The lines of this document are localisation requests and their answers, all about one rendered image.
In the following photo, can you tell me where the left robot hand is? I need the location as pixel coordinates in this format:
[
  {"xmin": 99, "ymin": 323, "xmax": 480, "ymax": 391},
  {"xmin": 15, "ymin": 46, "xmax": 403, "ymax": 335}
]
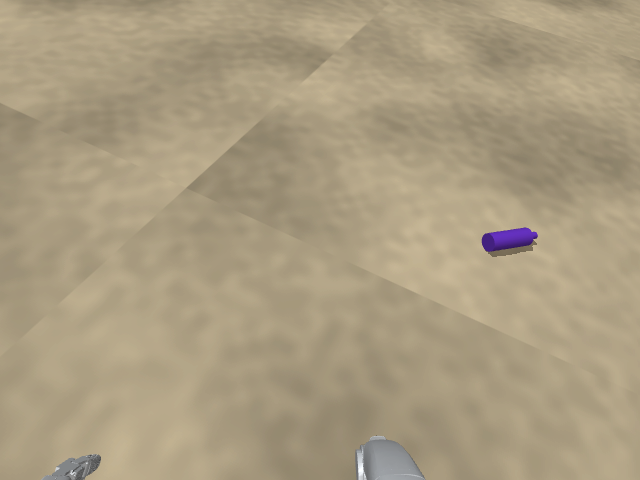
[{"xmin": 41, "ymin": 454, "xmax": 101, "ymax": 480}]

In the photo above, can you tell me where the bottle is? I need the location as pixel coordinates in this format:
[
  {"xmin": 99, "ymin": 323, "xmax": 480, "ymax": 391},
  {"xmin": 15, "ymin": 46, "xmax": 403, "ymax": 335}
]
[{"xmin": 482, "ymin": 228, "xmax": 538, "ymax": 252}]

